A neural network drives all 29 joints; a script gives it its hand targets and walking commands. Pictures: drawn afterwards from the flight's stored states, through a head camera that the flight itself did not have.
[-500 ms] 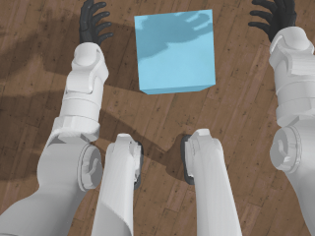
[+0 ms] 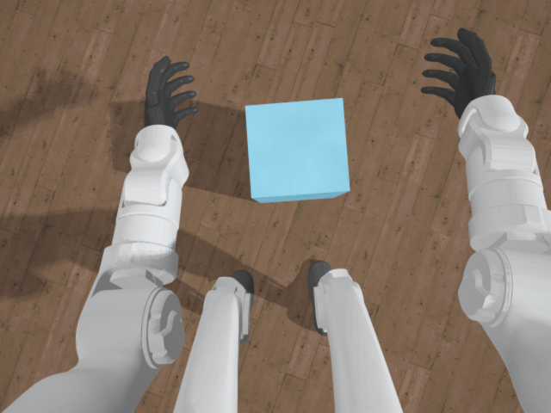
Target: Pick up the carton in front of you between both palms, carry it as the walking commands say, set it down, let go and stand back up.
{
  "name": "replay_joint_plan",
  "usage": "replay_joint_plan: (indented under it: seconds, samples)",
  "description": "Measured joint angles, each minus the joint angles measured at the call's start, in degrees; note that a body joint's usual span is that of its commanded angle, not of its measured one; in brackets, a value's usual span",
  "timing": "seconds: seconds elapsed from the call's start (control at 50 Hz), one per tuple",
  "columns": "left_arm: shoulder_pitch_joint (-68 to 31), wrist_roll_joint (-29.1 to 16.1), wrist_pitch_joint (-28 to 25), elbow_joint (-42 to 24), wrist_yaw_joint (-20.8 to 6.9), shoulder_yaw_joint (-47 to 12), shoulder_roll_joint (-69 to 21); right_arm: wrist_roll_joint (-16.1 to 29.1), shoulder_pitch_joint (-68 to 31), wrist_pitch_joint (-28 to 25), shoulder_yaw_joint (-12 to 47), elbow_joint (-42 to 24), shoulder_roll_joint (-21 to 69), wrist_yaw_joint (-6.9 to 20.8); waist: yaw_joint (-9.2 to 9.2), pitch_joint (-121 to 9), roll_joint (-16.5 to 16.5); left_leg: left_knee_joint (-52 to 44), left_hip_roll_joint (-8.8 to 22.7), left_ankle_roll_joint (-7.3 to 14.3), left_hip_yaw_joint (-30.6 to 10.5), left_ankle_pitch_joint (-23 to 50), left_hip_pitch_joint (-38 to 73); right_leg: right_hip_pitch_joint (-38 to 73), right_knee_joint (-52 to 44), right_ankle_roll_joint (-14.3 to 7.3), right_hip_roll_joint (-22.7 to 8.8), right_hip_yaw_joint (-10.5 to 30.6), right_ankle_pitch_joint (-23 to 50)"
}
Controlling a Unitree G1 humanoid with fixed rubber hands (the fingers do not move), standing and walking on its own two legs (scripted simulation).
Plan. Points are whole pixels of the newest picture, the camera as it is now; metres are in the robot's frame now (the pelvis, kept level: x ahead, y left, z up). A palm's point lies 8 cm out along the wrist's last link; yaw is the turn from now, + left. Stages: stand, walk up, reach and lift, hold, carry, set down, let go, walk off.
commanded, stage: let go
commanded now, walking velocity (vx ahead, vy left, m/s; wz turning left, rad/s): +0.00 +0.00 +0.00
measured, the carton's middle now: (295, 158) +0.50 -0.05 -0.50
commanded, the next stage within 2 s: stand in 1.24 s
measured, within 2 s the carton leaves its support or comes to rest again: neither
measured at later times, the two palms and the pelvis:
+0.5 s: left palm (57, 221) +0.36 +0.20 +0.01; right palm (537, 200) +0.35 -0.25 +0.01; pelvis +0.07 +0.01 +0.11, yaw -2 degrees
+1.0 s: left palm out of the picture +0.26 +0.25 +0.08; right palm out of the picture +0.24 -0.21 +0.08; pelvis +0.09 +0.03 +0.15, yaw -2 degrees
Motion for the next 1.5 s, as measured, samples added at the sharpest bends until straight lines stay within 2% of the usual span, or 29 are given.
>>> replay_joint_plan:
  seconds: [0.1, 0.2, 0.32, 0.56, 0.78, 0.9, 1.04, 1.24, 1.34, 1.5]
  samples:
    - [5.22, 2.59, -0.56, -1.52, -1.29, -1.13, -0.31, -2.85, 5.46, -0.37, 0.00, -2.62, 1.86, -0.46, -0.13, -0.34, -0.12, -5.85, 0.39, 0.13, -0.32, 1.47, 5.54, 5.66, -5.96, -0.09, 0.10, -0.12, 1.45]
    - [16.05, 3.99, -1.50, -4.91, -3.20, -4.33, 0.29, -3.47, 17.29, -0.83, 1.64, -8.86, 4.41, -1.40, -0.23, -0.27, -0.23, -12.08, 0.78, 0.40, -0.57, 2.40, 13.67, 13.88, -12.24, -0.17, 0.18, -0.19, 2.32]
    - [28.39, 2.25, -3.79, -7.41, -5.49, -7.46, 2.04, -0.67, 31.07, -2.86, 4.46, -14.72, 5.97, -1.68, -0.16, 0.27, -0.08, -19.19, 1.13, 0.88, -0.73, 3.26, 25.11, 25.49, -19.50, -0.07, 0.16, -0.13, 3.12]
    - [48.41, -0.39, -9.41, -8.39, -8.36, -11.78, 4.12, 2.03, 52.78, -8.09, 9.82, -18.22, 8.29, -2.58, 0.59, -0.65, -0.49, -30.47, 1.33, 2.02, -1.01, 4.50, 46.95, 47.99, -31.70, 0.64, -0.24, -0.07, 4.48]
    - [65.50, -2.43, -9.67, -13.36, -10.57, -14.62, 7.26, 2.60, 71.45, -8.15, 13.94, -24.92, 9.31, -3.10, 0.88, 3.99, -0.54, -42.49, 1.09, 3.23, -1.08, 6.91, 72.23, 73.73, -44.37, 1.41, -1.12, 0.18, 6.95]
    - [67.96, -2.54, -6.63, -14.25, -11.62, -15.26, 8.39, 2.31, 74.85, -4.70, 15.36, -26.81, 9.14, -2.55, 0.61, 6.07, -0.65, -44.63, 0.96, 3.69, -0.93, 6.76, 81.34, 82.85, -46.60, 1.64, -1.36, 0.36, 6.86]
    - [66.67, -1.74, -2.81, -14.64, -11.92, -15.26, 7.96, 1.71, 74.12, -0.47, 15.63, -28.03, 9.03, -1.88, 0.40, 8.97, -0.53, -43.89, 1.08, 3.80, -0.73, 5.80, 86.24, 87.70, -45.92, 1.64, -1.20, 0.53, 6.03]
    - [66.58, -0.70, -0.65, -15.61, -11.68, -15.18, 7.38, 1.51, 74.21, 0.35, 15.37, -28.71, 9.36, -2.35, 0.45, 10.71, -0.43, -43.81, 1.46, 3.34, -1.02, 5.55, 88.13, 89.52, -45.57, 1.18, -0.82, 0.23, 5.60]
    - [65.25, -0.03, -4.40, -7.78, -7.58, -15.26, 10.50, 0.51, 73.45, -3.45, 15.61, -21.50, 6.47, -5.81, 0.80, 6.31, -0.51, -40.32, 1.59, 2.89, -1.37, 4.10, 82.61, 84.18, -42.32, 1.03, -0.55, -0.22, 4.20]
    - [65.00, 0.35, -7.78, 0.35, -6.84, -14.51, 14.12, 0.04, 73.60, -5.66, 14.73, -15.91, 2.62, -7.04, 0.58, 4.07, -0.62, -39.15, 1.71, 2.80, -1.75, 3.18, 80.52, 82.23, -41.24, 0.76, -0.37, -0.62, 3.25]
